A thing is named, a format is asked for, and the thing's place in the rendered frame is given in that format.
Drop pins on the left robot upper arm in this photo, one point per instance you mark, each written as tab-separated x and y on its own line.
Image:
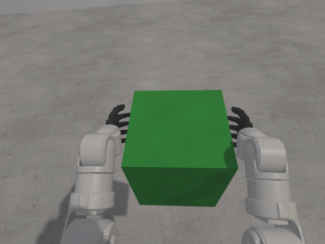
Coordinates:
91	231

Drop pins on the robot left forearm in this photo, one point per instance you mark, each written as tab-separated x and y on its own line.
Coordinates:
95	164

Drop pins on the robot left hand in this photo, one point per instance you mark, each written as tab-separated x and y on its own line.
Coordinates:
114	119

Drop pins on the right robot upper arm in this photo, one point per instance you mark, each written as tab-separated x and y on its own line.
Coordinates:
270	235

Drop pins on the robot right forearm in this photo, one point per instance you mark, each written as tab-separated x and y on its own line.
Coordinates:
268	197

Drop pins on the carton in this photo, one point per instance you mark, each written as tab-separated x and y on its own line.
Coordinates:
179	149

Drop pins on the robot right hand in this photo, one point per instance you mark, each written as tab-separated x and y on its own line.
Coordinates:
243	122

